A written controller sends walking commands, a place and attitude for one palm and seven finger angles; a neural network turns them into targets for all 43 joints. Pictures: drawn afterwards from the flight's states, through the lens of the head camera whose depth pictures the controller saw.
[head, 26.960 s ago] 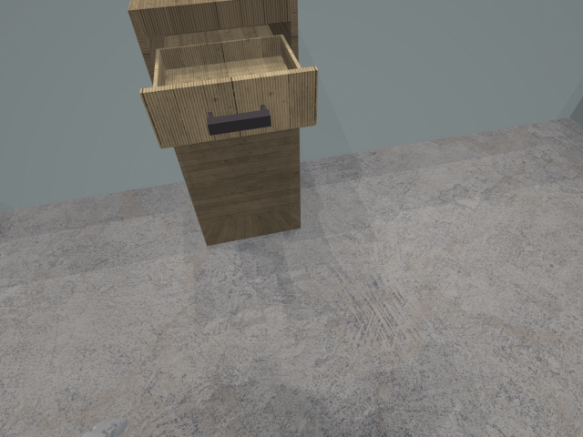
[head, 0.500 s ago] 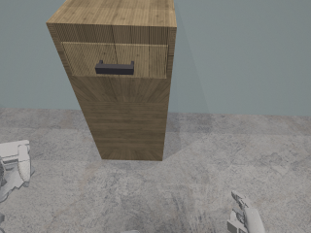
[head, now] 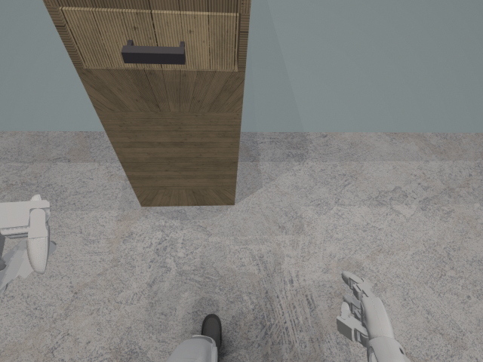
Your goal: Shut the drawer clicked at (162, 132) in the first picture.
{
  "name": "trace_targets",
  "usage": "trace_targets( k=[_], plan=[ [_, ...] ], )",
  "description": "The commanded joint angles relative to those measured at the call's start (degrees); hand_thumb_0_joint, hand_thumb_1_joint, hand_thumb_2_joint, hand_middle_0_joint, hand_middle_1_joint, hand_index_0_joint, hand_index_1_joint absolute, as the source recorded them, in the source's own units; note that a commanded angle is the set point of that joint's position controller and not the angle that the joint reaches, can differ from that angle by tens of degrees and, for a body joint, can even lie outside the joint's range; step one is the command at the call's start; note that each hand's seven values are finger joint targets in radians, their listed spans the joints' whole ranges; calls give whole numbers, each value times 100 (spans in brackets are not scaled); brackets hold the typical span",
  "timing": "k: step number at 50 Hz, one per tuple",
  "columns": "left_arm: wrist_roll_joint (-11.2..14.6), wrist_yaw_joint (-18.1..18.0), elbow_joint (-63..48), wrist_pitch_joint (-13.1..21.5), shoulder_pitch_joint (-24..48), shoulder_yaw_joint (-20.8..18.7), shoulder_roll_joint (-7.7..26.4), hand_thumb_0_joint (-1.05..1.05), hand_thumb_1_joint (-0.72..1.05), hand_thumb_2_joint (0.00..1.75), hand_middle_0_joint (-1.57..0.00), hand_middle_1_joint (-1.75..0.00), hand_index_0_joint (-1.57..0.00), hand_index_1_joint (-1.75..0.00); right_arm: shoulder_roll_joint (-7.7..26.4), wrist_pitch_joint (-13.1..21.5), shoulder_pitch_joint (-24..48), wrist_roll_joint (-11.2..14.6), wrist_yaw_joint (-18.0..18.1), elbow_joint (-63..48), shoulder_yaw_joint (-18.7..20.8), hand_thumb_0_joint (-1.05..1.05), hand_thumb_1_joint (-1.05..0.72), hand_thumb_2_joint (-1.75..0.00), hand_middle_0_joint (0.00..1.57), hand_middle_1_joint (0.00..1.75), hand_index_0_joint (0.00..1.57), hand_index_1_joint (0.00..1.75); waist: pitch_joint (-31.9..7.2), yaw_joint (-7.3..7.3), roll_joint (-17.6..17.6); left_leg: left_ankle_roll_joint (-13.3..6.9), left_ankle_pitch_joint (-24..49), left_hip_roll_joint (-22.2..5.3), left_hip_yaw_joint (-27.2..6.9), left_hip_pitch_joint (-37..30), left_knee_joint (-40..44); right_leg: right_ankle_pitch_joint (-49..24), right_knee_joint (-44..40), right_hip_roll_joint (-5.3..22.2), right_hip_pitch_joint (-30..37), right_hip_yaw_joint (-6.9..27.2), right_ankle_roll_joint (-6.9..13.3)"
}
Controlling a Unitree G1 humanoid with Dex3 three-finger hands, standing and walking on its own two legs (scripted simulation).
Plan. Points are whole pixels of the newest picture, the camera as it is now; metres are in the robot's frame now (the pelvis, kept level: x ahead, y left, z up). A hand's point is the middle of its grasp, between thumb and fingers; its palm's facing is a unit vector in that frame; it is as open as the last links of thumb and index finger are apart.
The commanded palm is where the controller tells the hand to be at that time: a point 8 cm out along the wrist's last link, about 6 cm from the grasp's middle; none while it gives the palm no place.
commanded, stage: stop stepping back and stand still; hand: left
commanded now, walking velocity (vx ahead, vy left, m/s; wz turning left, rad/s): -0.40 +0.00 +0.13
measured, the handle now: (155, 49) +0.73 +0.26 +0.05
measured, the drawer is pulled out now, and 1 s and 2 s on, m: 0.00 0.00 0.00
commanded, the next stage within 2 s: let the arm hang, fingers relaxed in 1.14 s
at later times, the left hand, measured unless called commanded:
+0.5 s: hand out of the picture +0.20 +0.26 +0.19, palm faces +0.30 -0.87 -0.38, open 3.3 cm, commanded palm +0.12 +0.31 +0.19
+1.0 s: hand out of the picture +0.19 +0.29 +0.19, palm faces +0.28 -0.83 -0.48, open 3.3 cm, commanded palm +0.12 +0.35 +0.19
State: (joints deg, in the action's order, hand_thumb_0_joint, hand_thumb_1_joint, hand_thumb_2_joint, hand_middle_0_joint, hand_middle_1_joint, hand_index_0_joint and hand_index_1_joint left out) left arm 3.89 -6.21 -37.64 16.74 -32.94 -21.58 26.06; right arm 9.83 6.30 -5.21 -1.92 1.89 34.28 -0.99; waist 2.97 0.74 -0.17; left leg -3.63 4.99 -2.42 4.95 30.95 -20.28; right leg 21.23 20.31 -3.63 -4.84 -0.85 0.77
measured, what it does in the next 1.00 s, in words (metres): steps on the spot: right foot, then left foot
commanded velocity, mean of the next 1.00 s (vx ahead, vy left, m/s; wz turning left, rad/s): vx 0.03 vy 0.01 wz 0.00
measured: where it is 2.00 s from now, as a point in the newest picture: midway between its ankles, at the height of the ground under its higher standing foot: outside the picture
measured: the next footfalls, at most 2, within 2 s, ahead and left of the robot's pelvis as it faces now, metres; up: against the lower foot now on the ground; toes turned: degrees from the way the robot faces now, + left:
right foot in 0.60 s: -0.01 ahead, -0.03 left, +0.00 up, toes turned -2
left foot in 0.76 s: +0.08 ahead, +0.17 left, +0.00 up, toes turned -1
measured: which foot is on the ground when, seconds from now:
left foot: down 0.00-0.62, up 0.64-0.74, down 0.76-1.00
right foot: down 0.00-0.36, up 0.38-0.58, down 0.60-1.00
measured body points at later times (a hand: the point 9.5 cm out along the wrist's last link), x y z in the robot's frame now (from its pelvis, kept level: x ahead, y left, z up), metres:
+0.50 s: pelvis -0.02 +0.04 +0.00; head +0.00 +0.08 +0.45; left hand +0.17 +0.31 +0.21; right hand +0.14 -0.19 -0.06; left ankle +0.11 +0.09 -0.73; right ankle -0.08 -0.10 -0.70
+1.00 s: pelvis -0.02 +0.07 +0.01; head +0.02 +0.09 +0.46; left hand +0.17 +0.33 +0.21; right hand +0.15 -0.15 -0.06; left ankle +0.04 +0.17 -0.73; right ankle -0.05 -0.03 -0.73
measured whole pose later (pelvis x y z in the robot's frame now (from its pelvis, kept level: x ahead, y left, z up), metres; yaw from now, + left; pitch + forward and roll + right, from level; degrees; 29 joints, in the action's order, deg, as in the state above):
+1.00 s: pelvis -0.02 +0.07 +0.01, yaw -1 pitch +1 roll +1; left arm 2.0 -8.3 -39.0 12.7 -35.9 -22.0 25.3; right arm 8.7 9.8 -11.9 -0.6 3.0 33.2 -2.3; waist 2.7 -1.7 3.4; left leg -1.9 -8.7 2.2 1.2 18.1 -26.1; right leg 19.0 28.7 -0.2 -11.1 -1.6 -0.3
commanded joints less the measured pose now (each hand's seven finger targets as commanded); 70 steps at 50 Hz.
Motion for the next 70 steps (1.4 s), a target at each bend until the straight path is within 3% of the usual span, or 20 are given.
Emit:
trace_targets(
  k=[1, 9, 13, 15, 18, 19, 22, 27, 29, 31, 33, 35, 39, 43, 46, 54, 61, 62, 66, 70],
  plan=[
    [261, -111, -1322, 449, -531, -1165, 1038, 0, 90, 90, -140, -160, -140, -160, 800, 105, -121, 227, 121, -833, 360, 0, -90, -90, 20, 30, 20, 30, -1943, -37, 375, 308, -303, -130, -464, -3466, -1203, -2164, -298, 967, -1759, 179, -31],
    [157, -203, 48, -183, 14, -582, 623, 0, 90, 90, -140, -160, -140, -160, 926, -46, -87, 250, 349, -713, 358, 0, -90, -90, 20, 30, 20, 30, 496, -291, 304, 459, -1953, 41, -777, -2566, -2494, 1758, -1137, 1497, -3790, 700, 519],
    [-96, -237, 216, -190, 1308, -218, 623, 0, 90, 90, -140, -160, -140, -160, 983, 111, 3, 254, 426, -612, 306, 0, -90, -90, 20, 30, 20, 30, 1382, -299, 887, 320, -1770, -139, -783, -1698, -2739, 678, -1034, 1703, -3416, 649, 630],
    [-174, -196, 50, -105, 1668, -133, 628, 0, 90, 90, -140, -160, -140, -160, 986, 244, 15, 245, 444, -664, 249, 0, -90, -90, 20, 30, 20, 30, 1551, -283, 271, 216, -1537, -60, -672, -1652, -1367, -429, -228, 1189, -2731, 244, 338],
    [-153, -223, -1116, 138, 1432, -446, 782, 0, 90, 90, -140, -160, -140, -160, 1035, 532, -187, 166, 343, -761, 264, 0, -90, -90, 20, 30, 20, 30, -98, -125, -2114, -14, -1235, -886, -3018, -2315, 631, 447, 2452, 81, -1761, 23, 31],
    [-154, -237, -1475, 225, 1258, -511, 840, 0, 90, 90, -140, -160, -140, -160, 978, 642, -223, 110, 280, -770, 278, 0, -90, -90, 20, 30, 20, 30, -533, -88, -1992, 86, -2243, -1129, -3404, -2245, 1074, 1056, 3075, 109, -1445, 420, 69],
    [-32, -308, -1777, 178, -36, -1022, 987, 0, 90, 90, -140, -160, -140, -160, 888, 695, -328, 105, 111, -875, 351, 0, -90, -90, 20, 30, 20, 30, -1504, 107, -962, 83, -3383, -973, -2456, -2009, 1241, 1010, 2647, 139, -691, 175, 81],
    [65, -218, -850, -111, -1454, -980, 482, 0, 90, 90, -140, -160, -140, -160, 796, 351, -376, 91, 59, -1038, 325, 0, -90, -90, 20, 30, 20, 30, -1216, -23, -1548, 757, -3329, -270, -882, -1005, 1047, 571, 628, -49, 312, -635, 133],
    [56, -226, -486, -201, -1038, -850, 493, 0, 90, 90, -140, -160, -140, -160, 801, 135, -412, 158, 139, -924, 343, 0, -90, -90, 20, 30, 20, 30, -722, -168, -298, 649, -2867, 81, -424, -1346, -479, 623, -477, 652, -720, -47, 355],
    [138, -261, -230, -264, -372, -792, 537, 0, 90, 90, -140, -160, -140, -160, 775, -38, -373, 164, 221, -718, 347, 0, -90, -90, 20, 30, 20, 30, -287, -192, 1047, 540, -2277, 186, -744, -1559, -2893, 1285, -1329, 2244, -2458, 1593, 980],
    [10, -287, -131, -346, 157, -702, 514, 0, 90, 90, -140, -160, -140, -160, 784, 28, -312, 223, 259, -623, 334, 0, -90, -90, 20, 30, 20, 30, -118, -237, 1500, 402, -2335, -43, -1065, -1057, -3152, 905, -1013, 2213, -2178, 1381, 1017],
    [-88, -274, 247, -468, 440, -302, 213, 0, 90, 90, -140, -160, -140, -160, 818, 119, -295, 239, 317, -581, 287, 0, -90, -90, 20, 30, 20, 30, 40, -321, 1276, 281, -2197, -137, -869, -1551, -1715, 756, -413, 1666, -2110, 526, 510],
    [-296, -302, -709, -275, 1190, 22, 223, 0, 90, 90, -140, -160, -140, -160, 961, 426, -107, 240, 427, -684, 218, 0, -90, -90, 20, 30, 20, 30, -73, -85, -1115, -81, -984, -627, -1619, -1844, -29, -546, 1000, 574, -1371, -82, -138],
    [-236, -286, -1644, -134, 678, -387, 605, 0, 90, 90, -140, -160, -140, -160, 815, 654, -214, 127, 276, -721, 205, 0, -90, -90, 20, 30, 20, 30, -646, -57, -1148, -27, -627, -845, -2328, -2014, 678, 319, 1997, 287, -1046, -10, -158],
    [-201, -375, -1522, -97, -413, -736, 666, 0, 90, 90, -140, -160, -140, -160, 774, 706, -259, 136, 157, -771, 222, 0, -90, -90, 20, 30, 20, 30, -937, 27, -1342, -146, -768, -829, -1932, -2068, 555, 248, 1462, 366, -768, 21, -114],
    [114, -263, -97, -142, -944, -848, 360, 0, 90, 90, -140, -160, -140, -160, 792, 192, -313, 319, 126, -699, 358, 0, -90, -90, 20, 30, 20, 30, -795, -195, 609, 337, -1542, 11, -800, -1631, -1145, -1033, -467, 1405, -767, 955, 426],
    [-113, -248, -328, -216, 41, -284, 309, 0, 90, 90, -140, -160, -140, -160, 921, 255, -98, 256, 344, -683, 295, 0, -90, -90, 20, 30, 20, 30, -662, -107, -106, 64, -349, -328, -1175, -2231, -223, -1359, 199, 646, -831, 148, -109],
    [-441, 428, 4266, -785, 606, 1698, -354, 0, 90, 90, -140, -160, -140, -160, 1655, 677, 100, 279, -218, 582, 582, 0, -90, -90, 20, 30, 20, 30, -262, -330, -355, 46, 1128, -465, -1509, -1839, -985, -1742, 1304, 798, -1668, -176, -11],
    [-590, 566, 5006, -1611, 839, 1480, -535, 0, 90, 90, -124, -143, -124, -143, 1500, -155, -349, 133, -181, 562, 466, 0, -90, -90, 20, 30, 20, 30, -755, -57, 8, -358, 426, -658, -1854, -1213, -716, -423, 1534, 664, -904, 71, 64],
    [-594, 562, 6463, -1586, 1374, 1598, -211, 0, 90, 90, -108, -125, -108, -125, 1395, -352, -226, 104, -150, 779, 408, 0, -90, -90, 20, 30, 20, 30, -952, -32, 1030, -25, -263, -78, -1377, -1330, -1137, -1538, 629, 1148, -473, 541, 366]
  ],
)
